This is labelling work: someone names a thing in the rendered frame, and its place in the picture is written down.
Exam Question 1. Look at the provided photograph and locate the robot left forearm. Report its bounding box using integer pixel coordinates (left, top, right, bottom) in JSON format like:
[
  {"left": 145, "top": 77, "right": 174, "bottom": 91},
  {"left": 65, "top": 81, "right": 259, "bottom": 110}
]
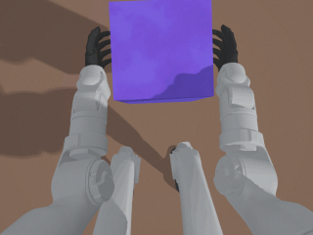
[{"left": 51, "top": 65, "right": 111, "bottom": 193}]

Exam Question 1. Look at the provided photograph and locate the right robot hand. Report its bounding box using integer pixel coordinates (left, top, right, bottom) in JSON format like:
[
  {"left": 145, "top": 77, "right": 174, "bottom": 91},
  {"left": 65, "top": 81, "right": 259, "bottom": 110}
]
[{"left": 212, "top": 24, "right": 239, "bottom": 72}]

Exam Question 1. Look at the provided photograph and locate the robot right forearm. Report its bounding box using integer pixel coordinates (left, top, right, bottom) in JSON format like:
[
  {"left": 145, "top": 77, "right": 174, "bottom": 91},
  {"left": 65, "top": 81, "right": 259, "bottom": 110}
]
[{"left": 215, "top": 63, "right": 278, "bottom": 184}]

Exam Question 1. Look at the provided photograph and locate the carton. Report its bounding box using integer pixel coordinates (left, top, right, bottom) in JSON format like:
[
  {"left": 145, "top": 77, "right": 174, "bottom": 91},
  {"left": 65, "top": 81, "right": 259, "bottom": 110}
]
[{"left": 109, "top": 0, "right": 214, "bottom": 104}]

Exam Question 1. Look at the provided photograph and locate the robot left thigh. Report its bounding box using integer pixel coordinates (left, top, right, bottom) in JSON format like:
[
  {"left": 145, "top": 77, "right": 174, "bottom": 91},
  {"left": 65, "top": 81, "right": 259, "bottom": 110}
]
[{"left": 92, "top": 152, "right": 141, "bottom": 235}]

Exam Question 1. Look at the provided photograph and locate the robot right upper arm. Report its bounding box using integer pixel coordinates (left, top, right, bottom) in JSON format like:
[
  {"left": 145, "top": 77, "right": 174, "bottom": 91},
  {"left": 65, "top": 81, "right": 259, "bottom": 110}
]
[{"left": 213, "top": 153, "right": 313, "bottom": 235}]

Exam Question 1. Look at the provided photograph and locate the left robot shin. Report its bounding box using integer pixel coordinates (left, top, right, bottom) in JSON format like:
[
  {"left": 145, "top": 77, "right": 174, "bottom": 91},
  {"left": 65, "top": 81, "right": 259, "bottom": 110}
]
[{"left": 110, "top": 146, "right": 136, "bottom": 167}]

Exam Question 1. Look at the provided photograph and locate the robot left upper arm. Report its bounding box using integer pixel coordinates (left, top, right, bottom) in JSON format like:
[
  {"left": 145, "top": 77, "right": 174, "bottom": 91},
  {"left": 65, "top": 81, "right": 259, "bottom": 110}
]
[{"left": 0, "top": 158, "right": 115, "bottom": 235}]

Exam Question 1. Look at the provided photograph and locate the left robot hand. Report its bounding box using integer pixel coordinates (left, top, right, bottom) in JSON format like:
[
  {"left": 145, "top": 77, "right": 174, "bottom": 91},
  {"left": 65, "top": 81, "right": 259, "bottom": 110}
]
[{"left": 85, "top": 26, "right": 112, "bottom": 69}]

